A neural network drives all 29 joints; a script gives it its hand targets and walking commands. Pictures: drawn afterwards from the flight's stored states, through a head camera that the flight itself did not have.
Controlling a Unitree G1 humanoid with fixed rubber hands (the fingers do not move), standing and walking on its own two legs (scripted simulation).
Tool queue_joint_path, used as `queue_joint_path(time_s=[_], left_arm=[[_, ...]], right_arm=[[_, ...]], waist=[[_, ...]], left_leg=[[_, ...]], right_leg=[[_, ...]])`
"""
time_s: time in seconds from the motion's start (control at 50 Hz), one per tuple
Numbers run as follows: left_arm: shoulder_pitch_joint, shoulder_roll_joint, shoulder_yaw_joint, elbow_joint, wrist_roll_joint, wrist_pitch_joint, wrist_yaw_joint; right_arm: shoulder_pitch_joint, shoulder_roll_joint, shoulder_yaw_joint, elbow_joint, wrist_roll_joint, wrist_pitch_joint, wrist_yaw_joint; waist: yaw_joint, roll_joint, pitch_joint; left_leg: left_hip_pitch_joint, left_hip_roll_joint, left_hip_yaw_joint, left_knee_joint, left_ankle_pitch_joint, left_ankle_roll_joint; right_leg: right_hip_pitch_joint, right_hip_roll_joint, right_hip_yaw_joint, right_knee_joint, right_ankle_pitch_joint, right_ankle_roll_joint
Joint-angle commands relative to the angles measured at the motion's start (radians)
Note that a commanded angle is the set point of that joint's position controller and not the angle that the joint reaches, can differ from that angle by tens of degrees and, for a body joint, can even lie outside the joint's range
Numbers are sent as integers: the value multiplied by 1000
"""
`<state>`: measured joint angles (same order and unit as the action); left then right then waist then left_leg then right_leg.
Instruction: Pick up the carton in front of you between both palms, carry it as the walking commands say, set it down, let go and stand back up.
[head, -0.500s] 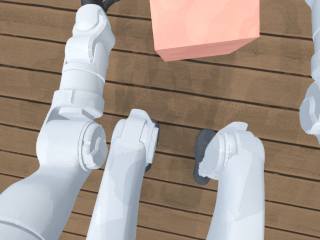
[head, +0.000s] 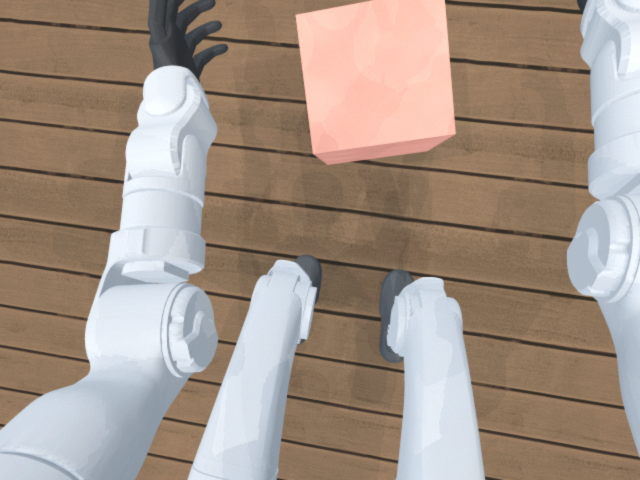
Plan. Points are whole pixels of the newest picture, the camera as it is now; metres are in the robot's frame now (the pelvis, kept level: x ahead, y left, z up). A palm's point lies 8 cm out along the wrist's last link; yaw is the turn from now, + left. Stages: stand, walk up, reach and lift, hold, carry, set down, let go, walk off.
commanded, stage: set down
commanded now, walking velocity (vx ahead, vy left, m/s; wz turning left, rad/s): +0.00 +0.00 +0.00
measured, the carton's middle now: (373, 95) +0.56 -0.01 -0.44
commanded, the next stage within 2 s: let go in 0.18 s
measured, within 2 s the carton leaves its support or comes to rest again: neither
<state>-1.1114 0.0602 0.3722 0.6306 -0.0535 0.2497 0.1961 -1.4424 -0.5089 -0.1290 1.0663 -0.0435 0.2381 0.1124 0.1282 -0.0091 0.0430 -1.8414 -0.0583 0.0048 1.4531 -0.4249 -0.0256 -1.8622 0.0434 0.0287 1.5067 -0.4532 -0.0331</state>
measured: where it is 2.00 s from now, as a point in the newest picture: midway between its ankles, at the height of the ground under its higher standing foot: (346, 323)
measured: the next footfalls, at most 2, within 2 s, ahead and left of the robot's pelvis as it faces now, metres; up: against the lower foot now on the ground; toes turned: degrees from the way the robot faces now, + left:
none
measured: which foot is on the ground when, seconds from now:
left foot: down 0.00-1.00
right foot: down 0.00-1.00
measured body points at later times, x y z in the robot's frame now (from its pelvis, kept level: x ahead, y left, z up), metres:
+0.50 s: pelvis +0.04 +0.00 +0.13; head +0.32 -0.02 +0.47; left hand +0.46 +0.19 +0.00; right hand +0.51 -0.23 +0.00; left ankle +0.10 +0.12 -0.53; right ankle +0.08 -0.10 -0.53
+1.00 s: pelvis +0.10 +0.02 +0.20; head +0.21 +0.00 +0.64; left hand +0.31 +0.25 +0.12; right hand +0.36 -0.21 +0.10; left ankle +0.10 +0.12 -0.53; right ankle +0.08 -0.10 -0.53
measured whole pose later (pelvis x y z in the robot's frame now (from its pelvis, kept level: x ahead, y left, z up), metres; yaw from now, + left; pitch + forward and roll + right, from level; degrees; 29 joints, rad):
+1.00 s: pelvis +0.10 +0.02 +0.20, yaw -2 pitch +14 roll +0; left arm 0.11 0.18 0.03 0.46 -0.04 0.00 -0.06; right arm -0.05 -0.21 -0.13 0.59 -0.05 0.00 0.01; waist 0.07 0.04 -0.02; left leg -0.52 -0.05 -0.05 0.54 -0.26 0.03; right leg -0.51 0.03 0.04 0.53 -0.27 0.00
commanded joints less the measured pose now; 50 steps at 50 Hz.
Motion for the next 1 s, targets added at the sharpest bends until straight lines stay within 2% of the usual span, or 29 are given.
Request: queue_joint_path(time_s=[0.0,0.02,0.08,0.14,0.2,0.22,0.24,0.26,0.32,0.34,0.36,0.42,0.46,0.48,0.5,0.52,0.54,0.58,0.6,0.62,0.66,0.7,0.72,0.74,0.78,0.86,0.9,0.92,0.98], left_arm=[[-188,102,12,-139,14,-28,-2],[-177,89,-9,-130,3,-25,-9],[-195,102,6,-138,31,-21,-19],[-159,88,53,-126,48,-24,-20],[-115,71,40,-97,74,-15,-38],[-103,60,40,-111,88,-28,-47],[-60,38,32,-70,82,-33,-58],[-65,70,40,-72,121,-43,-67],[74,68,41,-89,151,-66,-99],[99,62,4,-82,157,-75,-118],[170,64,-3,-155,166,-86,-130],[308,115,-40,-186,168,-113,-193],[366,120,-127,-246,151,-126,-219],[389,171,-96,-175,160,-120,-229],[462,136,-132,-213,143,-141,-243],[507,166,-139,-138,135,-145,-247],[537,200,-143,-214,124,-157,-252],[593,193,-212,-196,73,-166,-263],[654,174,-204,-217,87,-172,-270],[721,156,-242,-125,68,-172,-273],[752,186,-234,-196,52,-198,-267],[815,200,-242,-188,43,-208,-266],[839,227,-240,-196,35,-220,-261],[876,192,-268,-165,17,-228,-258],[1014,173,-307,-180,12,-245,-258],[1135,200,-317,-220,-11,-263,-257],[1190,235,-303,-225,7,-266,-259],[1171,213,-317,-296,10,-272,-255],[1226,244,-316,-282,21,-265,-261]], right_arm=[[-305,-123,-34,-131,-16,-25,2],[-299,-111,-20,-139,-18,-29,1],[-300,-128,-70,-127,-21,-25,4],[-304,-107,-39,-114,-44,-21,12],[-211,-94,-90,-77,-80,-25,12],[-200,-96,-114,-91,-92,-35,8],[-162,-49,-130,-74,-108,-39,7],[-147,-10,-153,-67,-106,-39,2],[5,37,-162,-131,-137,-57,-32],[52,34,-208,-150,-149,-62,-50],[149,102,-172,-169,-140,-68,-68],[261,117,-200,-357,-147,-95,-123],[373,216,-130,-445,-74,-103,-138],[406,109,-212,-417,-130,-102,-146],[414,216,-129,-531,-53,-120,-144],[431,144,-161,-525,-94,-127,-147],[535,201,-107,-532,-60,-130,-149],[654,173,-98,-490,-48,-142,-145],[692,193,-98,-516,-33,-147,-143],[710,152,-103,-532,-46,-163,-135],[806,167,-114,-528,-35,-173,-129],[852,151,-144,-548,-40,-191,-137],[946,248,-33,-484,-4,-193,-127],[958,193,-87,-531,-22,-221,-126],[1147,203,-50,-452,2,-230,-125],[1281,200,-40,-491,-42,-241,-115],[1341,201,-34,-529,-14,-257,-112],[1324,193,-28,-560,2,-263,-101],[1394,208,-14,-591,-1,-259,-98]], waist=[[51,-195,-1141],[15,-199,-1149],[10,-152,-1120],[33,-229,-1097],[7,-178,-1055],[42,-131,-1057],[-7,-184,-1032],[11,-151,-1018],[20,-153,-1041],[-30,-132,-1053],[4,-111,-1076],[-41,-147,-1070],[-9,-61,-1014],[-54,-105,-989],[26,-49,-924],[-26,-78,-934],[2,-97,-944],[-57,-92,-842],[-15,-31,-838],[-51,-25,-763],[-22,-18,-741],[-51,-8,-709],[5,-17,-663],[-77,-31,-639],[-61,46,-642],[-94,-34,-599],[-95,4,-521],[-42,3,-451],[-84,11,-299]], left_leg=[[563,-40,77,-151,415,-50],[553,-35,68,-175,406,-45],[548,-33,79,-226,375,-53],[500,-29,84,-300,357,-56],[591,-26,81,-364,325,-52],[628,-26,87,-397,371,-53],[642,-21,66,-409,418,-43],[647,-17,59,-432,391,-40],[715,-14,87,-473,398,-37],[688,-17,68,-498,381,-34],[760,-23,84,-530,369,-29],[783,-20,70,-564,342,-11],[949,-9,61,-584,405,-2],[938,3,26,-599,381,5],[1006,-8,41,-604,431,3],[1008,7,25,-616,430,7],[1100,11,-3,-640,495,14],[1121,23,-5,-657,436,14],[1192,20,5,-679,454,8],[1223,26,-23,-698,482,5],[1328,33,-41,-714,495,8],[1361,39,-58,-734,598,-3],[1384,35,-47,-749,625,0],[1424,53,-90,-742,759,0],[1543,47,-86,-747,854,-10],[1566,42,-87,-840,774,-10],[1541,39,-73,-892,731,-13],[1555,25,-62,-908,680,-16],[1569,26,-47,-967,524,-8]], right_leg=[[788,24,2,-192,415,32],[821,19,6,-205,417,26],[898,20,17,-257,446,29],[1026,15,28,-307,482,38],[1051,10,40,-401,437,33],[1024,18,28,-422,480,32],[1027,16,25,-436,552,31],[995,19,25,-444,511,33],[1151,11,48,-531,573,42],[1168,2,55,-537,647,40],[1275,8,62,-568,625,38],[1372,1,63,-617,647,50],[1315,8,41,-659,603,48],[1257,8,34,-665,537,47],[1244,9,48,-692,594,54],[1274,8,38,-695,559,49],[1288,5,42,-714,577,51],[1257,1,16,-732,488,49],[1293,0,20,-751,469,47],[1206,4,10,-765,461,39],[1225,9,5,-787,402,37],[1248,10,6,-807,475,32],[1279,15,19,-825,456,35],[1207,15,7,-833,531,31],[1235,12,25,-879,571,23],[1474,8,12,-919,575,24],[1514,-7,19,-963,599,25],[1526,-14,20,-994,515,24],[1592,-7,17,-1046,427,29]])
